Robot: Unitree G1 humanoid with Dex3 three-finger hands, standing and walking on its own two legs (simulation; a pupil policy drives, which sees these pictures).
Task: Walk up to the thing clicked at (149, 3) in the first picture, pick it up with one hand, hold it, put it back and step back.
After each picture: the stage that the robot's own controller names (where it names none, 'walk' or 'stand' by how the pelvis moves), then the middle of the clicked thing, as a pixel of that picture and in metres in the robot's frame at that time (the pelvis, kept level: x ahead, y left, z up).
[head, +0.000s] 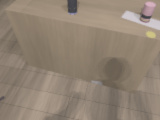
stand; (147, 12) +0.90 -0.43 -0.07
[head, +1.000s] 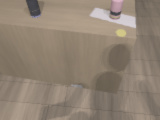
rise first; (116, 8) +0.85 -0.19 -0.03
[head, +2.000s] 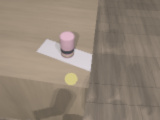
walk; (67, 45) +0.56 +0.11 -0.04
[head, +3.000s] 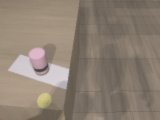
stand; (39, 62) +0.47 +0.19 -0.04
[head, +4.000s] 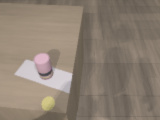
stand; (44, 66) +0.48 +0.18 -0.06
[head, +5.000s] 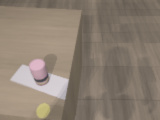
stand; (39, 72) +0.45 +0.20 -0.07
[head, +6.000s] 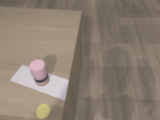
stand; (39, 73) +0.45 +0.20 -0.07
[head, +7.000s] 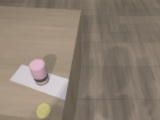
stand; (39, 72) +0.45 +0.20 -0.07
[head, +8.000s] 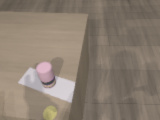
rise first; (46, 75) +0.44 +0.20 -0.07
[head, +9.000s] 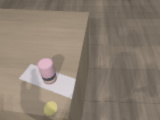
go down; (47, 71) +0.46 +0.19 -0.06
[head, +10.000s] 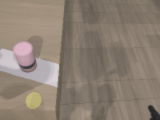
go down; (26, 58) +0.47 +0.18 -0.03
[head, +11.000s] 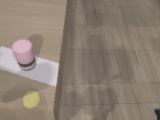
go down; (25, 55) +0.47 +0.19 -0.02
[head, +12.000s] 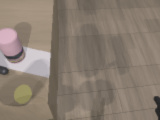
close in; (11, 47) +0.47 +0.20 +0.02
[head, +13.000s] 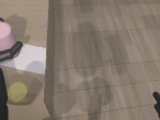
close; (5, 42) +0.48 +0.20 +0.03
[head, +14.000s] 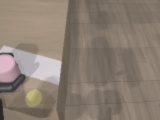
lift; (9, 73) +0.36 +0.23 +0.04
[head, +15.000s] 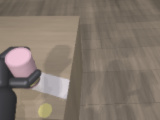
hold; (24, 69) +0.32 +0.17 +0.16
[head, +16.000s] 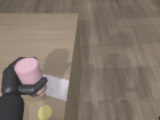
hold; (32, 78) +0.32 +0.17 +0.10
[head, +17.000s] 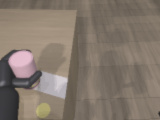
crouch; (26, 71) +0.34 +0.18 +0.11
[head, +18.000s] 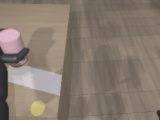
lower; (14, 49) +0.42 +0.21 +0.12
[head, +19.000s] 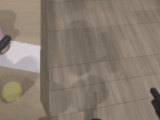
lower; out of the picture +0.50 +0.20 +0.04
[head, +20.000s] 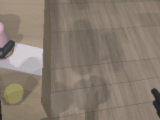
lower; out of the picture +0.48 +0.21 +0.03
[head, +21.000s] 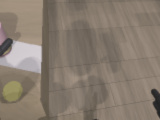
lower; out of the picture +0.49 +0.21 +0.04
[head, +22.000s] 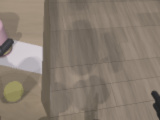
lower; out of the picture +0.49 +0.21 +0.04
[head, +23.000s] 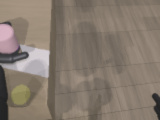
open; (7, 44) +0.47 +0.19 +0.03
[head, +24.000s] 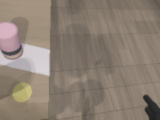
sink last; (9, 42) +0.48 +0.19 +0.02
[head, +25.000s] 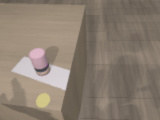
sink last; (40, 62) +0.48 +0.21 -0.01
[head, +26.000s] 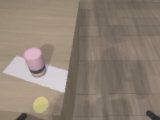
stand; (35, 63) +0.45 +0.20 -0.01
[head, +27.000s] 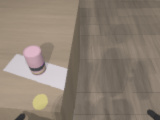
stand; (35, 61) +0.46 +0.20 +0.00
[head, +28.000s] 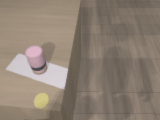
stand; (37, 60) +0.47 +0.20 -0.02
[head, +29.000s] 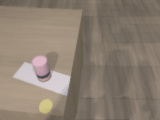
walk; (42, 69) +0.47 +0.20 -0.07
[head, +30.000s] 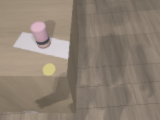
walk; (41, 35) +0.59 +0.20 -0.05
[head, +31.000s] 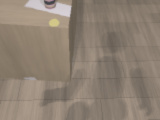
walk; out of the picture +0.89 +0.16 -0.04
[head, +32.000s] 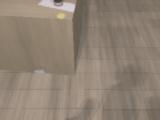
stand; out of the picture +1.09 +0.19 -0.05
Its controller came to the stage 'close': yes
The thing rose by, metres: 0.20
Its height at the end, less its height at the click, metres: +0.00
